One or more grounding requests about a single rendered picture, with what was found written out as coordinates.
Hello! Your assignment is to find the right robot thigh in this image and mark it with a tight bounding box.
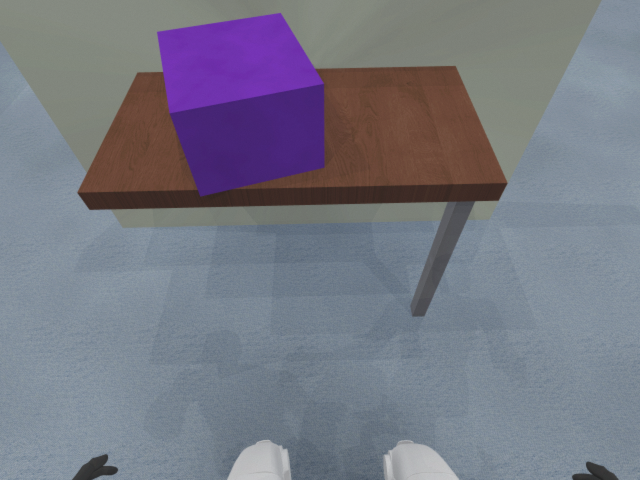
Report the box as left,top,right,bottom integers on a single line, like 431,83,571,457
383,443,459,480

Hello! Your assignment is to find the left robot thigh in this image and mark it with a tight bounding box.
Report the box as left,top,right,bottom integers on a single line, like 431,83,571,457
227,442,291,480

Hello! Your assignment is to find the robot thigh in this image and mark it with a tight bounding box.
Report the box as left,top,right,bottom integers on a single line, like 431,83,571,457
383,443,459,480
227,442,291,480

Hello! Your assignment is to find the table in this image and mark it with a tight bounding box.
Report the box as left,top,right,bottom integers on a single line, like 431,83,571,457
77,66,507,317

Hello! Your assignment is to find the carton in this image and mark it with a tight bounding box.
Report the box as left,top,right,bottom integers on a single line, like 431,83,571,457
157,13,325,197

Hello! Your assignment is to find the robot left hand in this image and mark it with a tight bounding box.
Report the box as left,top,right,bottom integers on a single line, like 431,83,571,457
72,454,118,480

